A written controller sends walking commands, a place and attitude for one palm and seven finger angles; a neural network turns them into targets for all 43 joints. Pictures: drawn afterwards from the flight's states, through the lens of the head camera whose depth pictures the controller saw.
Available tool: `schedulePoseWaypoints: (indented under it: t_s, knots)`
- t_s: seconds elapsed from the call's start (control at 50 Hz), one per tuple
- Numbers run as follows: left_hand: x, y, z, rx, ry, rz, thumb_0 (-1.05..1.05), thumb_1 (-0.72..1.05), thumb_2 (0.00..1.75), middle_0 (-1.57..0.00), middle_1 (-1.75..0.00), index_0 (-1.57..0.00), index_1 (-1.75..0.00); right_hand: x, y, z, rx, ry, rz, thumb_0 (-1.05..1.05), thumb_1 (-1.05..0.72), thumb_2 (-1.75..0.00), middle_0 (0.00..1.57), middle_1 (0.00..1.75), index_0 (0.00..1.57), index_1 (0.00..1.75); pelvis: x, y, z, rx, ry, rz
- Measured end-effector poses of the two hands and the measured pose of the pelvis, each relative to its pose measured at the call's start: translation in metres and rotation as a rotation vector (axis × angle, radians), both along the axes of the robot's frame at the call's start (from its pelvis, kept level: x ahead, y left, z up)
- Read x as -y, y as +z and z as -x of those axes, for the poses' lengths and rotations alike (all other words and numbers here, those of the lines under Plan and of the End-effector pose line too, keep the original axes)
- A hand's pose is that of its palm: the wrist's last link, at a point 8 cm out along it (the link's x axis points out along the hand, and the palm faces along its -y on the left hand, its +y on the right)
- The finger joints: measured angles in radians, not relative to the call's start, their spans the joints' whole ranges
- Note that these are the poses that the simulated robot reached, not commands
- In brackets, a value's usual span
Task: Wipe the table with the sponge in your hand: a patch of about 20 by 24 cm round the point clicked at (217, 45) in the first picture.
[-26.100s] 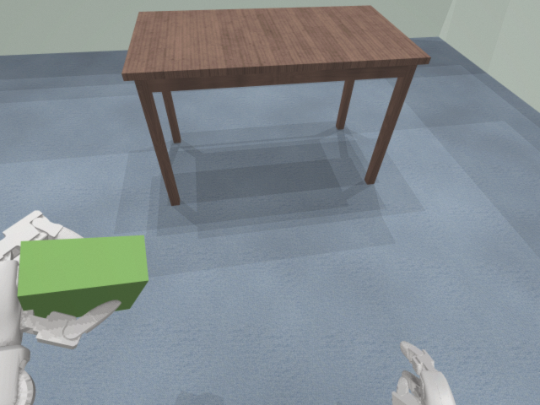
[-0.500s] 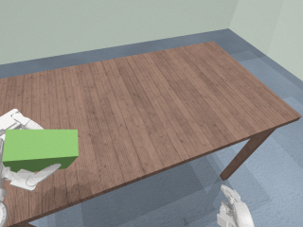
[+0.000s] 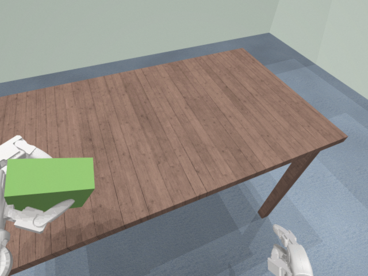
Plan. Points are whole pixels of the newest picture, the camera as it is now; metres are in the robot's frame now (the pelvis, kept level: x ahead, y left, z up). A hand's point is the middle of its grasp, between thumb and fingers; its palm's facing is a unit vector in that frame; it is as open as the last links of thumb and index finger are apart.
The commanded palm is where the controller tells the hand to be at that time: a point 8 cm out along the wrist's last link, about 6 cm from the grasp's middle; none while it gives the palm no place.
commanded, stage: shuffle to correct the standing spot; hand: left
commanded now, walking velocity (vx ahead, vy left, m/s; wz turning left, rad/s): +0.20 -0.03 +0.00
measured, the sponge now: (63, 186) +0.24 +0.22 +0.14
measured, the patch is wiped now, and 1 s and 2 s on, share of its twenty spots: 0.00 0.00 0.00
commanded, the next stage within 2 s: none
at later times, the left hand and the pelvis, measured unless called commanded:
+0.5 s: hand (49, 210) +0.18 +0.20 +0.17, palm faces +0.34 -0.79 -0.52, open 9.5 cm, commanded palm +0.13 +0.24 +0.18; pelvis -0.03 -0.04 -0.01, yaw +0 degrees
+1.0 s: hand (50, 204) +0.19 +0.21 +0.16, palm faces +0.38 -0.82 -0.43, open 9.5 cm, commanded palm +0.15 +0.24 +0.18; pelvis -0.01 -0.04 +0.00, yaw +1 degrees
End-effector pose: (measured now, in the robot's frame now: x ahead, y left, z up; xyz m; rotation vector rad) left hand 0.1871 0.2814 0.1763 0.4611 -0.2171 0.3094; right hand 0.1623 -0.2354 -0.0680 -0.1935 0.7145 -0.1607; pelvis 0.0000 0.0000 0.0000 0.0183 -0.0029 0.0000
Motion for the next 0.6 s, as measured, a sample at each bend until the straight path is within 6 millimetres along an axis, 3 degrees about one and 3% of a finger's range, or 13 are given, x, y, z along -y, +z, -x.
schedulePoseWaypoints:
  t_s: [0.1, 0.2, 0.24, 0.32, 0.4, 0.48, 0.54, 0.6]
  knots:
    - [0.009, -0.001, 0.010, -0.028, -0.011, -0.012, -0.01, -0.45, 1.03, -0.79, -1.36, -0.80, -1.35, 0.003, -0.006, 0.006, -0.025, 0.001, -0.020, 0.02, -0.91, -0.90, 0.20, 0.30, 0.20, 0.29, 0.006, 0.000, 0.005, 0.002, 0.009, 0.005]
    - [0.003, -0.002, 0.020, -0.044, 0.031, 0.007, -0.01, -0.45, 1.03, -0.79, -1.36, -0.80, -1.35, 0.003, 0.001, 0.019, -0.066, 0.002, -0.021, 0.02, -0.91, -0.90, 0.20, 0.30, 0.20, 0.29, 0.010, 0.011, 0.005, 0.004, -0.027, -0.005]
    - [0.004, -0.003, 0.019, -0.031, 0.028, -0.005, -0.01, -0.45, 1.03, -0.79, -1.36, -0.80, -1.35, 0.005, 0.000, 0.020, -0.033, 0.007, -0.002, 0.02, -0.90, -0.90, 0.20, 0.30, 0.20, 0.29, 0.008, 0.005, 0.011, 0.018, -0.050, 0.023]
    - [0.014, -0.004, 0.011, -0.040, -0.004, -0.033, -0.01, -0.45, 1.03, -0.79, -1.36, -0.80, -1.35, 0.006, -0.005, 0.023, -0.017, 0.011, -0.035, 0.02, -0.91, -0.90, 0.20, 0.30, 0.20, 0.29, 0.012, 0.003, 0.022, 0.040, -0.016, -0.005]
    - [0.029, 0.007, 0.022, -0.029, -0.031, -0.077, -0.01, -0.44, 1.03, -0.79, -1.36, -0.80, -1.35, 0.008, -0.010, 0.029, -0.023, 0.033, -0.065, 0.02, -0.91, -0.90, 0.20, 0.30, 0.20, 0.29, 0.022, 0.002, 0.024, 0.016, 0.002, 0.015]
    - [0.039, 0.011, 0.040, 0.016, -0.024, -0.166, -0.01, -0.45, 1.03, -0.79, -1.36, -0.80, -1.35, 0.020, -0.025, 0.035, -0.026, 0.054, -0.060, 0.01, -0.90, -0.90, 0.20, 0.30, 0.20, 0.30, 0.039, -0.013, 0.025, 0.018, -0.003, 0.037]
    - [0.038, 0.007, 0.044, 0.046, 0.018, -0.089, -0.01, -0.45, 1.03, -0.79, -1.36, -0.80, -1.35, 0.033, -0.029, 0.043, -0.078, 0.047, -0.025, 0.01, -0.90, -0.90, 0.20, 0.30, 0.20, 0.30, 0.042, -0.011, 0.026, 0.024, 0.019, 0.058]
    - [0.036, -0.003, 0.041, 0.057, 0.051, 0.005, -0.01, -0.45, 1.03, -0.79, -1.36, -0.80, -1.35, 0.044, -0.020, 0.049, -0.098, 0.020, 0.022, 0.02, -0.90, -0.90, 0.20, 0.30, 0.20, 0.30, 0.041, -0.007, 0.022, 0.012, 0.013, 0.046]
